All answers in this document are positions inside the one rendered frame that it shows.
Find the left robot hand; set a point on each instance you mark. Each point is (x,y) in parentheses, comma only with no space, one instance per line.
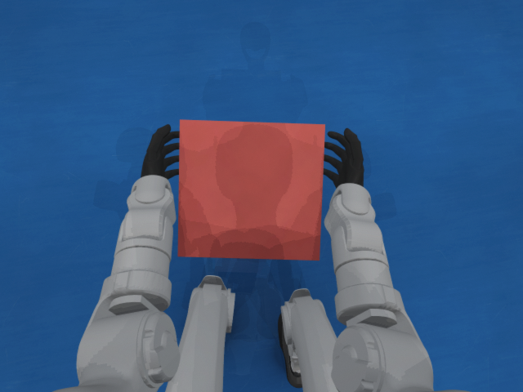
(155,162)

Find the carton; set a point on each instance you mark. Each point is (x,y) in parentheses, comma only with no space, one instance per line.
(250,190)

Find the robot right shin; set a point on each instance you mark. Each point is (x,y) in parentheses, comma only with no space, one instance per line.
(293,352)

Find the robot left forearm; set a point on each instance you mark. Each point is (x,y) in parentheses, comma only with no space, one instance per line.
(139,277)

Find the robot right upper arm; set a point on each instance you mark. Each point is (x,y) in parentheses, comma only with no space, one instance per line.
(368,358)

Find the robot right forearm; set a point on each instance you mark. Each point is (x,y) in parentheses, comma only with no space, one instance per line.
(365,292)

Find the right robot hand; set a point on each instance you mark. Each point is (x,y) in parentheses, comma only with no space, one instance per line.
(351,169)

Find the robot left shin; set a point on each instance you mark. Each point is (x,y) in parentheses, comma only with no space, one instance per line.
(209,279)

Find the robot left upper arm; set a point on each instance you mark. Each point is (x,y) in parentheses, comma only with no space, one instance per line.
(135,352)

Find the robot shin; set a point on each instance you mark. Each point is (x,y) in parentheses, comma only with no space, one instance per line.
(209,279)
(293,352)

